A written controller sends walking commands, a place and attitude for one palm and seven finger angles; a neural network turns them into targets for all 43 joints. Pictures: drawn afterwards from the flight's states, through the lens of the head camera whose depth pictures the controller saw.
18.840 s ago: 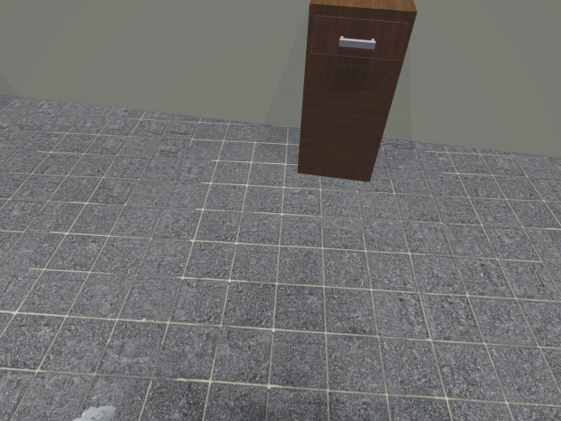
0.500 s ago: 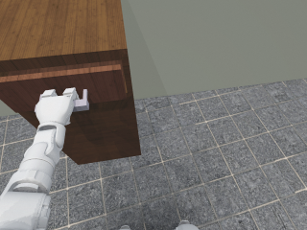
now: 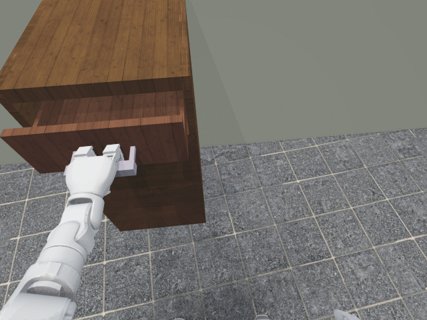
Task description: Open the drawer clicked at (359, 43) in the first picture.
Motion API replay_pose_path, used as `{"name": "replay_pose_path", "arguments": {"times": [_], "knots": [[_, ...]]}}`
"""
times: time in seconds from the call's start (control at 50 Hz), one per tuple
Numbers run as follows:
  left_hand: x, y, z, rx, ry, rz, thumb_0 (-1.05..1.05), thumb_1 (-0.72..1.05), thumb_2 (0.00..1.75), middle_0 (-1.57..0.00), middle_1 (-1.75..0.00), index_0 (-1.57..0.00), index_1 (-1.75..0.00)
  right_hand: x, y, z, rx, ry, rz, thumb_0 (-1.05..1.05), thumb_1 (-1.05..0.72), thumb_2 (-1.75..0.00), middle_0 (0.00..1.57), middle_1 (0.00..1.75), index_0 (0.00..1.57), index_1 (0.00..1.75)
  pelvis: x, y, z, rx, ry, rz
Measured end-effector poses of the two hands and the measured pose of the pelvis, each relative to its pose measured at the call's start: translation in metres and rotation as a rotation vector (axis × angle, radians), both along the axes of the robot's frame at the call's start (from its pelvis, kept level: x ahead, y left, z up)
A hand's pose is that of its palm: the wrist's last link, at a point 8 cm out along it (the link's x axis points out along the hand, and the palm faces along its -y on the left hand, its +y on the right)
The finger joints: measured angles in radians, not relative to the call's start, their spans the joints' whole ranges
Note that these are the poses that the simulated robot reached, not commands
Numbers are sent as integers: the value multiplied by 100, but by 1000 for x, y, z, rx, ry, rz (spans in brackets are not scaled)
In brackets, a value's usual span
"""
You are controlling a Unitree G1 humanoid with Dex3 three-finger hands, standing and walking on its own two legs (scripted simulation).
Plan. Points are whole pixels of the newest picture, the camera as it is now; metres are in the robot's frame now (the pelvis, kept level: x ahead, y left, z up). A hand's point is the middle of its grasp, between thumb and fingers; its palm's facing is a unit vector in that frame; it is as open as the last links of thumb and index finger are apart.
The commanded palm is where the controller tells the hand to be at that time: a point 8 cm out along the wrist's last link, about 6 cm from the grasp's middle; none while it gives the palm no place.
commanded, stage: pull the drawer open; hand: left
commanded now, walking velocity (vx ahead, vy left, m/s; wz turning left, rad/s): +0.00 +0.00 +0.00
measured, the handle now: (103, 161) +0.43 +0.25 +0.01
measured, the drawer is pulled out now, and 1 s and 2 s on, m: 0.09 0.20 0.30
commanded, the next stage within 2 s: none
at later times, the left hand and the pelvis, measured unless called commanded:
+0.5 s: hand (99, 217) +0.31 +0.24 -0.02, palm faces -0.01 -0.04 -1.00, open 5.5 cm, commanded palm +0.28 +0.24 +0.04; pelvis +0.00 +0.00 +0.01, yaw -1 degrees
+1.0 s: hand (95, 238) +0.27 +0.24 -0.02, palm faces -0.03 -0.05 -1.00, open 5.6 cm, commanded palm +0.23 +0.24 +0.04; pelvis +0.00 -0.01 +0.01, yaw -1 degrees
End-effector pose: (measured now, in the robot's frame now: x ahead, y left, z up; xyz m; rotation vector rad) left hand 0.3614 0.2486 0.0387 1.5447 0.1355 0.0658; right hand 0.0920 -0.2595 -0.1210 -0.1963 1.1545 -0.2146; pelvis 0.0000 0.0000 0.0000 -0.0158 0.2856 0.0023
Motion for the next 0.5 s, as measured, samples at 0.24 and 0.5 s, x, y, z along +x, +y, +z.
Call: {"name": "replay_pose_path", "arguments": {"times": [0.24,0.5], "knots": [[-26,-3,-1,-13,-16,0,1,72,81,-33,-135,-41,-135,-10,-4,2,4,-8,-40,1,-91,-90,20,30,21,30,3,0,3,4,-15,-20],[-70,-9,-1,-18,-35,22,1,71,82,-33,-135,-42,-135,30,3,13,13,-136,16,1,-91,-90,20,30,21,30,2,0,5,6,-60,-13]]}}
